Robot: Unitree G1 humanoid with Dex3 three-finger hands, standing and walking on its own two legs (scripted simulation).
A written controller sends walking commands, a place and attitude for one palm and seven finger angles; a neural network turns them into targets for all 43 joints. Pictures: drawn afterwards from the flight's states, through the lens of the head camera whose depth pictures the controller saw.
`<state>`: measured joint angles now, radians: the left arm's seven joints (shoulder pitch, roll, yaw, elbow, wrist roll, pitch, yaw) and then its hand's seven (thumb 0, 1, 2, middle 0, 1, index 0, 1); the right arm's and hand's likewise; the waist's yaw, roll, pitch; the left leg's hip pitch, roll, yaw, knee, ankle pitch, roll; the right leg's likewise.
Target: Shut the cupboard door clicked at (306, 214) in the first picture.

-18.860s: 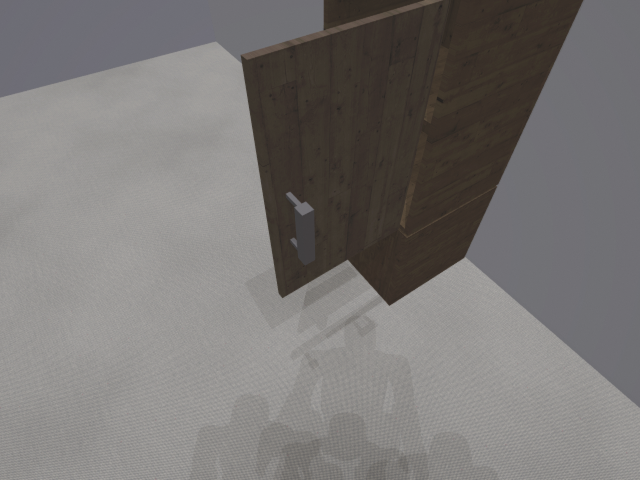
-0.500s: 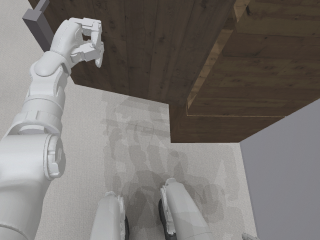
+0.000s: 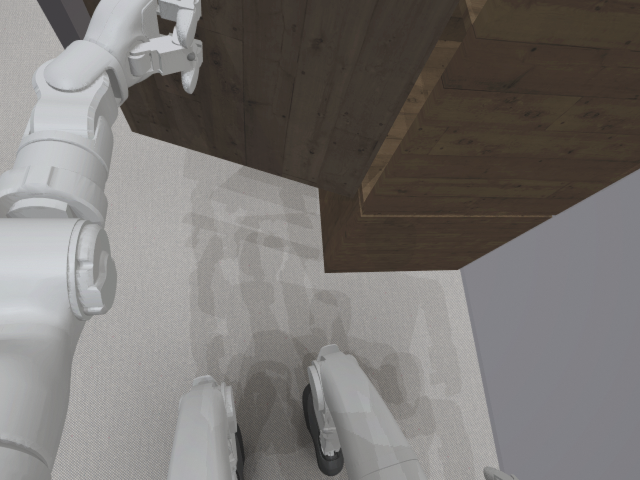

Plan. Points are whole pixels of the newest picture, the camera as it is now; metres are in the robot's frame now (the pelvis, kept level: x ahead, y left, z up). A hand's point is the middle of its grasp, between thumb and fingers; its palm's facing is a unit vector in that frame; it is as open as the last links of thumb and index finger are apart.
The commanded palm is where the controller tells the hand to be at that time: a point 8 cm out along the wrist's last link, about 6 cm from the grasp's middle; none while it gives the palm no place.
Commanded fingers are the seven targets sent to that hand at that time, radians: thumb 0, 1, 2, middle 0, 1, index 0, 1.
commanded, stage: pull the fist back off the door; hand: left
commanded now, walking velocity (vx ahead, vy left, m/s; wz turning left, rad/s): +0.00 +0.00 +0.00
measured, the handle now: (86, 16) +0.63 +0.16 +0.08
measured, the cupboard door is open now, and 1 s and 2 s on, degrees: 72 66 66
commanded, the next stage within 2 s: draw the hand back to the body in 0.96 s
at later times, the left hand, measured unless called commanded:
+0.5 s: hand (222, 56) +0.58 +0.02 +0.08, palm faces -0.10 -0.99 -0.05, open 3.1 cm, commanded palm +0.54 +0.07 +0.09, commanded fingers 0.00 0.90 0.90 -1.30 -1.50 -1.30 -1.50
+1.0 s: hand (223, 113) +0.49 +0.03 +0.09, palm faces -0.12 -0.99 -0.07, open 3.1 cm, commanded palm +0.49 +0.09 +0.09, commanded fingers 0.00 0.90 0.90 -1.30 -1.50 -1.30 -1.50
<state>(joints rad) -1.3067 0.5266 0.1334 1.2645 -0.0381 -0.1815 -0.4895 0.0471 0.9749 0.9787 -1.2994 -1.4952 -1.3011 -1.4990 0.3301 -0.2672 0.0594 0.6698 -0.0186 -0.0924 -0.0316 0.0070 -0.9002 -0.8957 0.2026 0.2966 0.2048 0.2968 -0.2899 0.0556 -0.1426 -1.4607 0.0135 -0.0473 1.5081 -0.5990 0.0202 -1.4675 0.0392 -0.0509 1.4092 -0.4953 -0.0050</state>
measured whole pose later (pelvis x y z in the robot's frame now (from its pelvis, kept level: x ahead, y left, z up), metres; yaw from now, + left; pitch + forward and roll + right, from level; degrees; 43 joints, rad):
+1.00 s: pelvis +0.03 -0.02 +0.04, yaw +3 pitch +26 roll +0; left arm -0.77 0.12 0.06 0.94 0.00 -0.51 0.07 0.02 0.90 0.90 -1.30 -1.50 -1.30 -1.50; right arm 0.26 -0.25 -0.03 0.60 -0.04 0.06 0.06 0.01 -0.90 -0.90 0.20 0.30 0.20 0.30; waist -0.15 0.04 -0.16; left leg -1.19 -0.01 -0.03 1.32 -0.58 -0.01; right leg -1.23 0.02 -0.03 1.29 -0.52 -0.02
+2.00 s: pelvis +0.08 +0.02 +0.17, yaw +3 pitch +0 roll -1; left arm 0.25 0.29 0.08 -0.20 -0.07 0.02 0.08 0.01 0.90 0.90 -0.82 -0.97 -0.82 -0.97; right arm 0.18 -0.19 0.09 0.52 0.03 0.02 -0.10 0.01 -0.90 -0.90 0.20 0.30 0.20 0.30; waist 0.04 0.07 -0.03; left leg -0.19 -0.04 -0.02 0.54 -0.35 0.04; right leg -0.21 -0.01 -0.01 0.51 -0.29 0.02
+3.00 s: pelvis +0.06 +0.01 +0.17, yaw +4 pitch +1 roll -1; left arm 0.52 0.36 0.37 -0.39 -0.06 -0.14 0.12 0.01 0.89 0.90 -0.21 -0.30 -0.21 -0.30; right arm 0.19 -0.26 -0.01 0.62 0.02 -0.02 -0.09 0.02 -0.90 -0.90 0.20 0.30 0.20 0.30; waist 0.01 0.08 -0.01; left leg -0.23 -0.02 -0.03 0.51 -0.30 0.02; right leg -0.24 0.00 -0.02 0.45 -0.23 0.01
